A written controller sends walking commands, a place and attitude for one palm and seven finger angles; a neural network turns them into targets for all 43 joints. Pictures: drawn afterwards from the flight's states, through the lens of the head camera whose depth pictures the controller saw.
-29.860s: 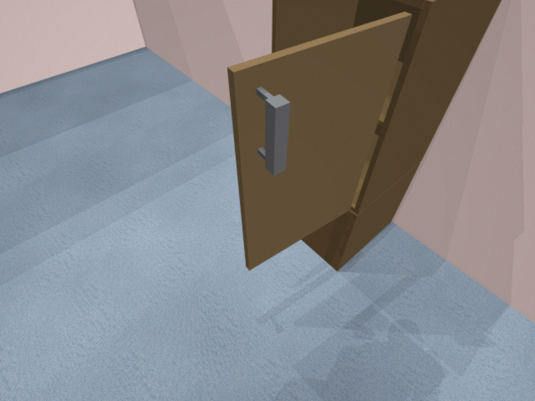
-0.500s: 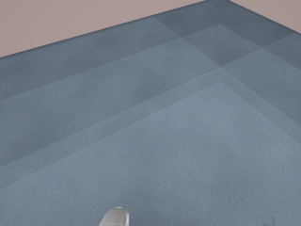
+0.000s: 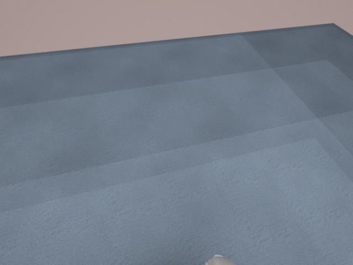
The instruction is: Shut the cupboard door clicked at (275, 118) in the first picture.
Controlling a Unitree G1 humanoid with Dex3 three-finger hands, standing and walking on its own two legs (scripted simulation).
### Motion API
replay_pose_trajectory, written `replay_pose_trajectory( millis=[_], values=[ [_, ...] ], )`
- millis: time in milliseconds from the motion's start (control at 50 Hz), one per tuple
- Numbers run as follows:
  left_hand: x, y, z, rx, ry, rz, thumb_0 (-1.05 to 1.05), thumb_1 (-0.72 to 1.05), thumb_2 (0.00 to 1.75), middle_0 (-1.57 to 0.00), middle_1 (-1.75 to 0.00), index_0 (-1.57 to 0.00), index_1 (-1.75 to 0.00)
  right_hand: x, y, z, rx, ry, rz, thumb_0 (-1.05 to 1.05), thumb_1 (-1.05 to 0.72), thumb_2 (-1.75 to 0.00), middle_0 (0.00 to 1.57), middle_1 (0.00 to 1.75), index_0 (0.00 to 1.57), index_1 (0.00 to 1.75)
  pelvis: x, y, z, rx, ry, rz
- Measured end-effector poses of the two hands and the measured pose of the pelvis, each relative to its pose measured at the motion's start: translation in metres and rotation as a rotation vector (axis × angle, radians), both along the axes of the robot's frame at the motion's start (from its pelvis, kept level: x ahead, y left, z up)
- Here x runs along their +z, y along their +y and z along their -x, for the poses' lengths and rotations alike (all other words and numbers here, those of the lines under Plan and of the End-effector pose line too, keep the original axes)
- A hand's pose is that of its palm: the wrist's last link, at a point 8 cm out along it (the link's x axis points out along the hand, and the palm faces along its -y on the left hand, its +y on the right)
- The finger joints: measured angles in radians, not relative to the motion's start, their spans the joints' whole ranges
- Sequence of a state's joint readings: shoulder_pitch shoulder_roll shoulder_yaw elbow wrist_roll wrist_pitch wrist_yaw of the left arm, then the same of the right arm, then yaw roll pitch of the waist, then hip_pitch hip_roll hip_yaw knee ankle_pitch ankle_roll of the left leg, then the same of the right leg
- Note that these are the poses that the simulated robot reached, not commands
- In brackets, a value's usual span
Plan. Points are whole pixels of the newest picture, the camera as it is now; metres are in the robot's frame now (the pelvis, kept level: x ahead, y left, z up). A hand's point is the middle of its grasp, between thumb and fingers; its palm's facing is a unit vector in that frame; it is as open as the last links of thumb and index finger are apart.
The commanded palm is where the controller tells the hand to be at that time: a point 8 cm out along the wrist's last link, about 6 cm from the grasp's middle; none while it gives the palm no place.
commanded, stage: turn to face it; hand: left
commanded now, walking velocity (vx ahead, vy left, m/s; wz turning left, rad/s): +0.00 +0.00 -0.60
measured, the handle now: out of the picture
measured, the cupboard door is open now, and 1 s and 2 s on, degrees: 50 50 50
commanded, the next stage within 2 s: none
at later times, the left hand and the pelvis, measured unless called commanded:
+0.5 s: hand (117, 242) +0.19 +0.17 -0.18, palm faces -0.22 -0.95 -0.21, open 7.4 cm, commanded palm none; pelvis +0.10 -0.01 +0.00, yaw -17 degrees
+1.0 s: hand (163, 187) +0.35 +0.07 -0.15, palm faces -0.57 -0.78 -0.28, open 7.3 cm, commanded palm none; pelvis +0.12 -0.03 -0.01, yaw -35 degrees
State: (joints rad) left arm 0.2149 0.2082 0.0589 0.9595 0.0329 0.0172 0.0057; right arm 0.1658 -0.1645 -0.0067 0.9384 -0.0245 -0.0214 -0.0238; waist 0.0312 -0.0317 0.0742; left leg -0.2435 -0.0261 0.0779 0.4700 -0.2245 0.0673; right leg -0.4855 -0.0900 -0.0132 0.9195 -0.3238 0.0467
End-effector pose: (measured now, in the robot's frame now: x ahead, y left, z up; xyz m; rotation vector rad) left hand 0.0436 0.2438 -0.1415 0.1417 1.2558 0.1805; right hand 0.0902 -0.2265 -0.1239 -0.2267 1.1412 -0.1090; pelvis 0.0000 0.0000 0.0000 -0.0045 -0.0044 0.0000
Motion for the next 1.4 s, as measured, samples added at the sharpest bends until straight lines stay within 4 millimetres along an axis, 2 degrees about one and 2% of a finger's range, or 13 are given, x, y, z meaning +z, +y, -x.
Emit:
replay_pose_trajectory(
  millis=[80, 180, 260, 420, 540, 680, 760, 840, 920, 1000, 1180, 1300, 1400],
  values=[
    [0.002, -0.02, -0.031, -0.051, 0.015, 0.019, 0.0, 0.91, 0.9, -0.19, -0.3, -0.2, -0.3, -0.007, -0.012, -0.001, -0.088, 0.023, -0.017, 0.0, -0.94, -0.9, 0.2, 0.3, 0.21, 0.3, 0.0, -0.007, -0.024, -0.051, -0.009, -0.002],
    [-0.007, -0.042, -0.064, -0.113, 0.036, 0.007, 0.0, 0.91, 0.9, -0.2, -0.3, -0.2, -0.3, -0.03, -0.036, 0.004, -0.188, 0.08, -0.037, 0.0, -0.93, -0.9, 0.2, 0.3, 0.2, 0.3, -0.015, -0.024, -0.051, -0.128, -0.004, -0.009],
    [-0.002, -0.05, -0.079, -0.14, 0.061, 0.001, 0.0, 0.91, 0.9, -0.2, -0.3, -0.2, -0.3, -0.026, -0.048, 0.005, -0.241, 0.129, -0.023, 0.01, -0.92, -0.9, 0.2, 0.3, 0.2, 0.3, -0.008, -0.028, -0.062, -0.168, 0.01, -0.006],
    [0.004, -0.039, -0.118, -0.215, 0.102, -0.008, 0.0, 0.91, 0.9, -0.2, -0.3, -0.21, -0.3, -0.004, -0.051, -0.014, -0.321, 0.087, 0.006, 0.01, -0.91, -0.9, 0.19, 0.3, 0.2, 0.3, 0.003, -0.02, -0.088, -0.249, 0.028, -0.02],
    [-0.013, -0.014, -0.174, -0.284, 0.073, -0.006, 0.0, 0.9, 0.9, -0.2, -0.3, -0.21, -0.3, -0.002, -0.036, -0.028, -0.373, 0.014, 0.055, 0.01, -0.91, -0.9, 0.19, 0.3, 0.2, 0.3, -0.01, 0.002, -0.112, -0.321, 0.03, 0.013],
    [0.002, -0.018, -0.255, -0.412, -0.031, -0.01, 0.0, 0.91, 0.9, -0.19, -0.3, -0.2, -0.3, 0.008, -0.014, -0.002, -0.437, 0.061, 0.053, 0.01, -0.91, -0.9, 0.2, 0.3, 0.2, 0.3, 0.0, 0.008, -0.123, -0.414, 0.009, 0.027],
    [0.014, -0.04, -0.292, -0.496, -0.089, -0.008, 0.0, 0.91, 0.9, -0.19, -0.3, -0.2, -0.3, 0.008, -0.011, 0.021, -0.51, 0.088, 0.036, 0.01, -0.9, -0.9, 0.2, 0.3, 0.2, 0.3, 0.003, 0.005, -0.126, -0.466, 0.009, 0.032],
    [0.022, -0.075, -0.32, -0.596, -0.137, -0.012, 0.0, 0.91, 0.9, -0.19, -0.3, -0.2, -0.3, -0.002, -0.016, 0.05, -0.594, 0.111, 0.013, 0.01, -0.9, -0.9, 0.2, 0.3, 0.21, 0.3, 0.0, -0.005, -0.125, -0.523, 0.006, 0.025],
    [0.022, -0.114, -0.333, -0.689, -0.197, -0.023, 0.0, 0.91, 0.9, -0.19, -0.3, -0.2, -0.3, -0.023, -0.028, 0.081, -0.678, 0.131, -0.014, 0.01, -0.9, -0.9, 0.2, 0.3, 0.2, 0.3, -0.014, -0.021, -0.122, -0.578, -0.002, 0.008],
    [0.024, -0.133, -0.323, -0.73, -0.178, -0.025, 0.0, 0.91, 0.9, -0.2, -0.3, -0.2, -0.3, -0.023, -0.039, 0.095, -0.74, 0.158, -0.014, 0.01, -0.91, -0.9, 0.2, 0.3, 0.2, 0.3, -0.01, -0.025, -0.121, -0.619, -0.008, 0.004],
    [0.011, -0.138, -0.305, -0.787, -0.024, -0.002, 0.0, 0.9, 0.9, -0.2, -0.3, -0.21, -0.3, 0.0, -0.046, 0.079, -0.809, 0.08, 0.02, 0.01, -0.91, -0.9, 0.19, 0.3, 0.2, 0.3, 0.001, -0.028, -0.134, -0.723, 0.009, -0.023],
    [-0.012, -0.131, -0.325, -0.809, 0.033, 0.011, 0.0, 0.9, 0.9, -0.2, -0.3, -0.21, -0.3, 0.001, -0.031, 0.066, -0.849, 0.052, 0.068, 0.01, -0.91, -0.9, 0.2, 0.3, 0.2, 0.3, -0.01, -0.021, -0.155, -0.8, 0.026, -0.002],
    [-0.005, -0.144, -0.349, -0.867, 0.027, 0.005, 0.0, 0.91, 0.9, -0.2, -0.3, -0.2, -0.3, 0.007, -0.008, 0.074, -0.888, 0.078, 0.044, 0.01, -0.91, -0.9, 0.2, 0.3, 0.2, 0.3, -0.003, -0.023, -0.158, -0.868, 0.014, 0.014]
  ],
)
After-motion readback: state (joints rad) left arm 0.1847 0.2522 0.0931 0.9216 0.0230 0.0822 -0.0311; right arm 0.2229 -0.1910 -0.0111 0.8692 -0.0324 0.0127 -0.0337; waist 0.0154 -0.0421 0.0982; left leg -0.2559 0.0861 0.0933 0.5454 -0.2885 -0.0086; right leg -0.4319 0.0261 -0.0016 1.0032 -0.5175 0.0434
